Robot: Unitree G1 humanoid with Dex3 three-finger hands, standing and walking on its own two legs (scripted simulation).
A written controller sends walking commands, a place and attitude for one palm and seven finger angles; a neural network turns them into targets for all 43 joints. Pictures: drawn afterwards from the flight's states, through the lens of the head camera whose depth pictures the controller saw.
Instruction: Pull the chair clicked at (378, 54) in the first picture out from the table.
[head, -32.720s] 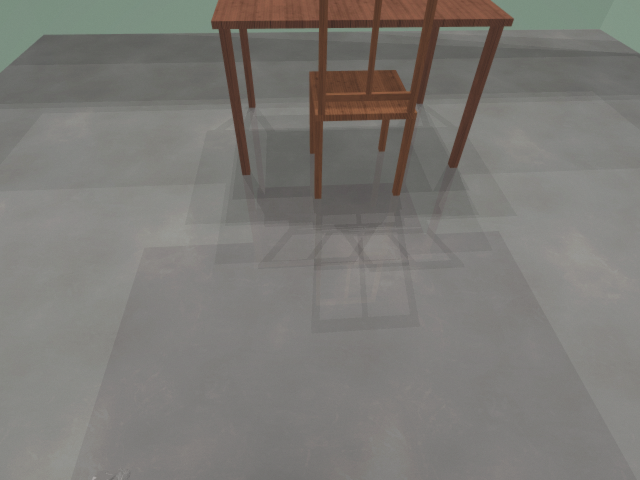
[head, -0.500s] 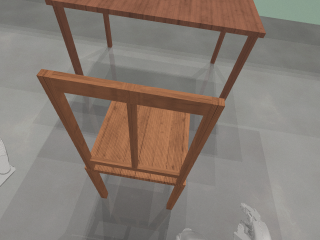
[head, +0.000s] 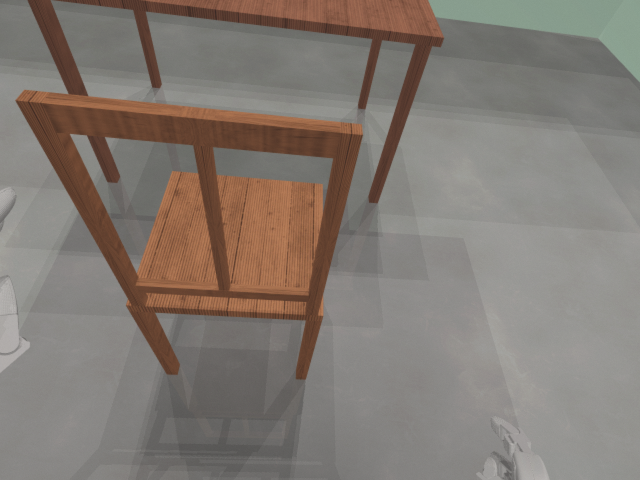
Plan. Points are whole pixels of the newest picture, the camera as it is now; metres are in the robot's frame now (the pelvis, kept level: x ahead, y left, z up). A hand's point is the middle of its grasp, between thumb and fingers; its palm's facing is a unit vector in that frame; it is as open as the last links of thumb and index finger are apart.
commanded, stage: stop stepping back and stand still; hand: left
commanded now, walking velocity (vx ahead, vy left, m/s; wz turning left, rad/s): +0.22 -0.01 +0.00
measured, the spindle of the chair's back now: (216, 230) +0.49 +0.18 -0.05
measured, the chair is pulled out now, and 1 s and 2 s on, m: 0.58 0.58 0.58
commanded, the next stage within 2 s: let the arm hang, fingers relaxed in 0.60 s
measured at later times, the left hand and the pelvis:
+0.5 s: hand out of the picture +0.13 +0.28 +0.18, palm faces +0.44 -0.77 -0.46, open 7.4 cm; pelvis -0.06 +0.01 +0.01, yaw +1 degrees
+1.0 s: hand out of the picture +0.02 +0.16 -0.16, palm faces +0.14 -0.98 -0.13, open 6.9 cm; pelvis -0.06 +0.00 +0.00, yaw +3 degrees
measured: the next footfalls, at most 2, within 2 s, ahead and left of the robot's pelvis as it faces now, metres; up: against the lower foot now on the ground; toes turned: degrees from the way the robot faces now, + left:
right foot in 0.50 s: -0.04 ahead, -0.12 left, +0.00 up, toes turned -2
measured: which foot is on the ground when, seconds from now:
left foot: down 0.00-1.00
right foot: down 0.00-0.30, up 0.32-0.48, down 0.50-1.00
